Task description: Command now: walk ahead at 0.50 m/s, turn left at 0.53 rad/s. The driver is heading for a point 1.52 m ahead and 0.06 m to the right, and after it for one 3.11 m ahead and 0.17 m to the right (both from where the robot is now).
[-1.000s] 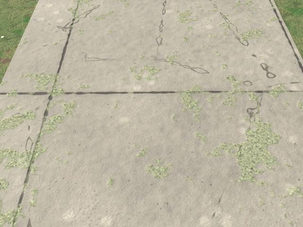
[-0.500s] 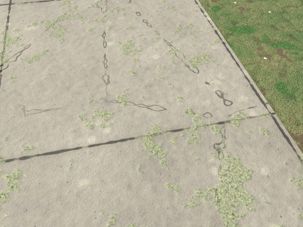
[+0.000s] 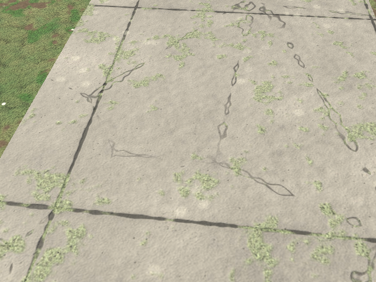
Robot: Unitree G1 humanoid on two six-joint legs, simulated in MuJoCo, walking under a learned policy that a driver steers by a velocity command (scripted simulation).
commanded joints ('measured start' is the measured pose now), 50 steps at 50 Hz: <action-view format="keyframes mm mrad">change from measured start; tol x32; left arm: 1 -89 153 36 -66 -4 -16 9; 50 -66 164 37 -138 -22 22 5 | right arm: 1 -33 1 11 -77 -1 -12 20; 50 -38 -50 3 -36 -40 -81 -11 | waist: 1 -21 -110 26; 13 -126 223 -412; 50 -61 -73 -28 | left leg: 1 -10 28 -6 -151 152 4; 8 68 -36 99 -348 61 89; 11 596 -149 130 -435 68 175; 13 1055 296 -727 -643 -106 413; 20 499 139 -117 -818 163 246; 33 763 165 199 -838 397 170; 38 822 171 257 -503 1046 126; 40 515 93 271 -18 720 58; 41 35 -132 182 340 -327 -10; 50 62 -3 3 -30 -66 -49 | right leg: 1 -6 -268 94 -146 273 -159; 10 120 -288 -66 213 785 -73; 11 -13 -250 -84 420 733 -45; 13 -567 -13 89 1049 -396 34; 14 -647 -64 202 1104 -348 19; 27 -591 -125 224 537 317 37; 35 -646 -78 87 329 174 -33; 39 -198 57 11 287 68 -135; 42 522 -343 950 49 -130 -419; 50 -132 -153 422 -67 351 -289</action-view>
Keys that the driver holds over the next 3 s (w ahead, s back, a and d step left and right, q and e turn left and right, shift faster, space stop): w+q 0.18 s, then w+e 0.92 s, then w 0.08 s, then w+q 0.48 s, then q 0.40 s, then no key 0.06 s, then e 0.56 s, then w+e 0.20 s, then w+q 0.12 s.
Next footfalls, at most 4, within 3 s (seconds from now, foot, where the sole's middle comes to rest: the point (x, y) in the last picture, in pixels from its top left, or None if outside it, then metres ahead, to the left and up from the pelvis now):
0.22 left None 0.28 0.16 -0.78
0.80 right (216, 252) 0.60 -0.03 -0.78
1.26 left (183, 178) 0.92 0.11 -0.78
1.74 right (244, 146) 1.10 -0.16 -0.78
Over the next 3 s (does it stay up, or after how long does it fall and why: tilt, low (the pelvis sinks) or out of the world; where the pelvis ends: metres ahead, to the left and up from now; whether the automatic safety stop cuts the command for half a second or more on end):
stays up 1.15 -0.05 0.01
